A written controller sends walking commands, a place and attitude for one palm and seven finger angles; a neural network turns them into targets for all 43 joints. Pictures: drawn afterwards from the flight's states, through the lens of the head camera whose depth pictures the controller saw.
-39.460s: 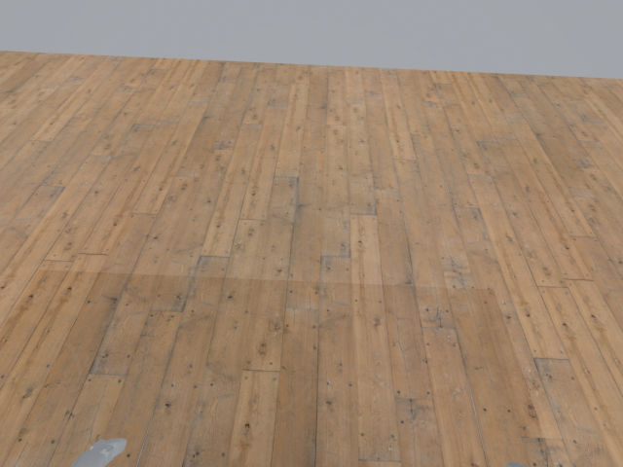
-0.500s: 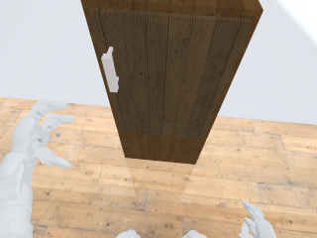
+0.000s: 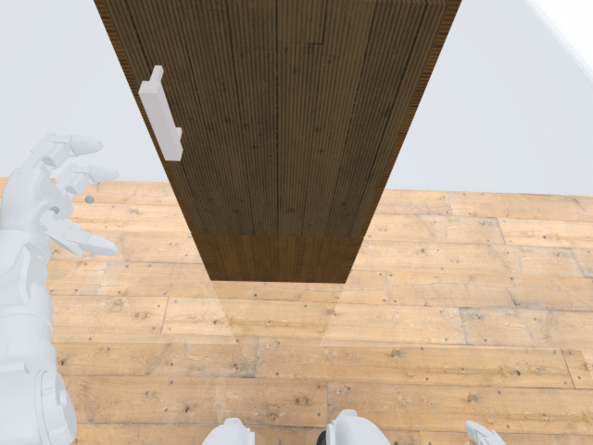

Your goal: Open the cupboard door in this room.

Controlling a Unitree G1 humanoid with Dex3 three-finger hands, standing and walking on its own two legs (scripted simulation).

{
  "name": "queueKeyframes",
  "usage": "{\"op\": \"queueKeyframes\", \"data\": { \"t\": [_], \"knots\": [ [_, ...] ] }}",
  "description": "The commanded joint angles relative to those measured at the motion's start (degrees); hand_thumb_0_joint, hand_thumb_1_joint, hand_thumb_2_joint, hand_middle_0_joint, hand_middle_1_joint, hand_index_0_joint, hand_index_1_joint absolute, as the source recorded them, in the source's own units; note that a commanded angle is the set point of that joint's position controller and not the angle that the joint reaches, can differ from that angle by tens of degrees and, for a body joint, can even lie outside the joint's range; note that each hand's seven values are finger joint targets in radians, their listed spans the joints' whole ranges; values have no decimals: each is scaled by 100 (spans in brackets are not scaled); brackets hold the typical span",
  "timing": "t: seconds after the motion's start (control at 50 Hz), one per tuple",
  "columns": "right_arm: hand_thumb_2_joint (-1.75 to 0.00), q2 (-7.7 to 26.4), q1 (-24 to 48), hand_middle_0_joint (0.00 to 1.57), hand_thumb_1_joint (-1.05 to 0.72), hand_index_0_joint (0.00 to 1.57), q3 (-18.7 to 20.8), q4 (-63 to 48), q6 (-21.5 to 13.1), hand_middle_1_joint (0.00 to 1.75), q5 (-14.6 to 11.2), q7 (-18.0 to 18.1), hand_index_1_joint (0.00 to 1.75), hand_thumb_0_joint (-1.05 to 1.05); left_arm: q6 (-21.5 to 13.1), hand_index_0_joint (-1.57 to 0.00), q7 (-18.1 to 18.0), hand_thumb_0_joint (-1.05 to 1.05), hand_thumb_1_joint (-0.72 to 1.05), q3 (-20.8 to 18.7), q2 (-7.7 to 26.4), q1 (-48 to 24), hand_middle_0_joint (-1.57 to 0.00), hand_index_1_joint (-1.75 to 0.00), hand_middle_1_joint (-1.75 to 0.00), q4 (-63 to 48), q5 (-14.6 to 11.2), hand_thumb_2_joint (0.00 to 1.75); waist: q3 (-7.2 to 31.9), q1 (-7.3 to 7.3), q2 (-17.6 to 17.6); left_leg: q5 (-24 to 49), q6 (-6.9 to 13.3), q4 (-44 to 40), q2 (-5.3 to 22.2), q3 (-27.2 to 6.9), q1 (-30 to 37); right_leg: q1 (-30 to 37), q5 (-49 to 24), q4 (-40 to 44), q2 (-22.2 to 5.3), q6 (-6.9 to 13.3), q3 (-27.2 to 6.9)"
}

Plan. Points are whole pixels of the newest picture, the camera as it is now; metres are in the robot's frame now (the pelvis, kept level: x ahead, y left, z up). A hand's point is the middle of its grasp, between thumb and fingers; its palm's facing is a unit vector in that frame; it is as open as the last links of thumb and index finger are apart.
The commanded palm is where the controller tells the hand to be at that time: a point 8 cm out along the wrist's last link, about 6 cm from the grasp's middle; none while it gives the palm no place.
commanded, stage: move the hooked fingers beside the handle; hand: left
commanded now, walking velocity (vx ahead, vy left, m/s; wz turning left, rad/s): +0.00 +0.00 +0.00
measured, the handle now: (166, 114) +0.58 +0.21 +0.06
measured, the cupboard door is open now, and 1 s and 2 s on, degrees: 0 0 0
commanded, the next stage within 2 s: slide the fingers in behind the handle in 1.68 s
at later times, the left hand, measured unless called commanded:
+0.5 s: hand (98, 155) +0.48 +0.28 +0.08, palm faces -0.01 -1.00 -0.01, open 14.0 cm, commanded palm +0.46 +0.32 +0.07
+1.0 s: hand (115, 122) +0.54 +0.27 +0.08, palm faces -0.04 -1.00 -0.01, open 14.0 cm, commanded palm +0.52 +0.31 +0.07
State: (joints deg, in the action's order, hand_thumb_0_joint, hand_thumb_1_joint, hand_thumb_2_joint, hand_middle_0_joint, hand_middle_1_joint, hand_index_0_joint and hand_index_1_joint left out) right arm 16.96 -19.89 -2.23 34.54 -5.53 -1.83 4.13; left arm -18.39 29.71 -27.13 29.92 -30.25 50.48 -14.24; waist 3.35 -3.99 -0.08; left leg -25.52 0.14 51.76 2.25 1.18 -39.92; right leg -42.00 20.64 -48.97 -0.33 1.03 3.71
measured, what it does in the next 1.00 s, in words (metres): stands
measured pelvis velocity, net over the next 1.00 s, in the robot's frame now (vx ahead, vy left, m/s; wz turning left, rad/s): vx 0.00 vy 0.03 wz -0.04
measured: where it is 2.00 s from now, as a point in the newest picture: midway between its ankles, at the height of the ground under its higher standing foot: outside the picture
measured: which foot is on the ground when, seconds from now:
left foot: down 0.00-1.00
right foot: down 0.00-1.00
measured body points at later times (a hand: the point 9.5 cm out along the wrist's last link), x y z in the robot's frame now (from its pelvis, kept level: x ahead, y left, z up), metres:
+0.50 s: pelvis +0.00 +0.01 -0.01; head +0.13 +0.03 +0.42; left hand +0.47 +0.33 +0.08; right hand +0.02 -0.27 -0.11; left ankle -0.01 +0.12 -0.69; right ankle +0.03 -0.11 -0.69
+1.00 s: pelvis +0.00 +0.03 -0.02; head +0.16 +0.05 +0.40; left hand +0.54 +0.32 +0.08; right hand -0.03 -0.24 -0.11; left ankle -0.01 +0.12 -0.69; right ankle +0.03 -0.11 -0.69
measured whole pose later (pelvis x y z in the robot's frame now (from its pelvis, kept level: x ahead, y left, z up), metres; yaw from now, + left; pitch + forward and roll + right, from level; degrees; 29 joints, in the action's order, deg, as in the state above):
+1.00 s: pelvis +0.00 +0.03 -0.02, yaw -2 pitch +24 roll -4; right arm 16.6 -24.9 -4.4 33.2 5.1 0.7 1.9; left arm -17.1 27.3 -30.0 46.0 -59.4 73.3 -4.2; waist 3.5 -12.7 -0.9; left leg -27.9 2.0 58.4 3.4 1.2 -54.3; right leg -54.6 20.0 -51.1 0.7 -0.7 3.4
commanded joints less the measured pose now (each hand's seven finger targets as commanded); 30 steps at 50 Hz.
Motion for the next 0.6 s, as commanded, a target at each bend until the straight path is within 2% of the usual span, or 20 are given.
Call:
{"op": "queueKeyframes", "data": {
  "t": [0.0,0.04,0.08,0.14,0.16,0.18,0.2,0.22,0.24,0.28,0.3,0.34,0.36,0.38,0.44,0.46,0.52,0.54,0.56,0.58],
  "knots": [
    [-90,939,-472,20,-90,20,365,-482,-113,30,9,71,30,0,-394,-30,23,0,-50,-491,2114,-2230,-30,-120,-120,-668,-22,30,2217,-21,-511,1753,122,-605,-186,-126,514,1536,-1622,442,117,7,-356],
    [-90,955,-540,20,-90,20,352,-465,-45,30,9,63,30,0,-368,-30,71,0,-50,-428,2133,-2496,-30,-120,-120,-368,17,30,2172,-84,-405,1733,136,-566,-175,-123,430,1449,-1623,409,141,5,-341],
    [-90,972,-594,20,-90,20,355,-450,21,30,14,51,30,0,-379,-30,81,0,-50,-389,2206,-2702,-30,-120,-120,-186,96,30,2210,-136,-478,1708,147,-527,-173,-127,387,1368,-1603,395,136,-7,-360],
    [-90,975,-684,20,-90,20,371,-469,107,30,34,23,30,0,-490,-30,103,0,-50,-416,2310,-2956,-30,-120,-120,-212,128,30,2506,-142,-600,1990,147,-451,-158,-139,551,1377,-1815,303,173,10,-340],
    [-90,983,-713,20,-90,20,393,-478,139,30,45,9,30,0,-522,-30,104,0,-50,-535,2417,-2837,-30,-120,-120,-181,142,30,2606,-77,-679,2090,139,-424,-159,-136,576,1407,-1877,283,174,15,-343],
    [-90,986,-730,20,-90,20,378,-487,179,30,44,0,30,0,-522,-30,98,0,-50,-491,2390,-2863,-30,-120,-120,-109,159,30,2598,-121,-578,2053,149,-412,-153,-135,528,1363,-1856,275,184,6,-337],
    [-90,973,-723,20,-90,20,372,-455,203,30,36,-7,30,0,-526,-30,104,0,-50,-330,2235,-3071,-30,-120,-120,-58,155,30,2485,-204,-645,1972,151,-409,-150,-137,513,1241,-1780,302,178,-4,-335],
    [-90,975,-775,20,-90,20,382,-452,227,30,53,-7,30,0,-537,-30,118,0,-50,-388,2244,-3142,-30,-120,-120,-32,116,30,2529,-214,-590,2101,167,-363,-146,-142,548,1234,-1879,265,201,15,-325],
    [-90,1009,-809,20,-90,20,376,-441,272,30,45,-13,30,0,-483,-30,124,0,-50,-511,2421,-3072,-30,-120,-120,206,136,30,2472,-189,-506,2002,156,-381,-138,-132,414,1261,-1826,289,200,-4,-328],
    [-90,1046,-834,20,-90,20,354,-438,342,30,40,-1,30,0,-418,-30,115,0,-50,-591,2651,-3263,-30,-120,-120,399,191,30,2383,-241,-399,1786,174,-374,-142,-125,172,1300,-1732,319,185,-27,-374],
    [-90,1044,-850,20,-90,20,350,-438,364,30,35,1,30,0,-371,-30,110,0,-50,-502,2611,-3369,-30,-120,-120,509,247,30,2298,-317,-358,1659,188,-360,-143,-112,91,1213,-1634,342,184,-46,-386],
    [-90,1052,-909,20,-90,20,336,-435,415,30,54,11,30,0,-417,-30,87,0,-50,-607,2934,-3689,-30,-120,-120,417,366,30,2467,-294,-656,1753,186,-318,-149,-132,138,1199,-1654,278,194,-22,-402],
    [-90,1041,-943,20,-90,20,338,-408,435,30,69,13,30,0,-463,-30,60,0,-50,-565,2944,-3893,-30,-120,-120,311,420,30,2561,-353,-741,1858,189,-297,-134,-160,257,1127,-1689,245,199,-23,-378],
    [-90,1024,-971,20,-90,20,339,-415,441,30,88,-2,30,0,-514,-30,43,0,-50,-543,2907,-3911,-30,-120,-120,258,445,30,2663,-323,-955,1973,174,-273,-140,-162,380,1070,-1711,229,204,-8,-369],
    [-90,1049,-1070,20,-90,20,342,-329,507,30,114,-24,30,0,-614,-30,52,0,-50,-522,2892,-4152,-30,-120,-120,295,399,30,2845,-445,-951,2233,155,-177,-82,-235,644,836,-1751,185,255,-5,-314],
    [-90,1067,-1094,20,-90,20,347,-305,530,30,119,-25,30,0,-601,-30,61,0,-50,-586,2937,-4111,-30,-120,-120,427,395,30,2830,-429,-891,2288,141,-179,-72,-272,647,820,-1751,175,259,2,-283],
    [-90,1078,-1145,20,-90,20,335,-305,587,30,126,-39,30,0,-465,-30,123,0,-50,-437,2757,-4123,-30,-120,-120,699,386,30,2736,-484,-1017,2313,151,-161,-71,-271,672,619,-1694,190,268,18,-257],
    [-90,1100,-1174,20,-90,20,314,-272,625,30,130,-41,30,0,-409,-30,114,0,-50,-465,2914,-4240,-30,-120,-120,722,451,30,2744,-492,-1009,2300,135,-176,-50,-299,643,596,-1659,182,258,1,-232],
    [-90,1103,-1198,20,-90,20,319,-282,647,30,126,-46,30,0,-327,-30,111,0,-50,-423,2872,-4167,-30,-120,-120,894,482,30,2659,-526,-969,2222,148,-165,-59,-287,576,517,-1596,210,259,-12,-232],
    [-90,1120,-1225,20,-90,20,307,-280,676,30,134,-40,30,0,-274,-30,80,0,-50,-481,3007,-4209,-30,-120,-120,970,532,30,2526,-541,-797,2177,160,-169,-49,-297,403,557,-1606,219,249,-23,-227]
  ]
}}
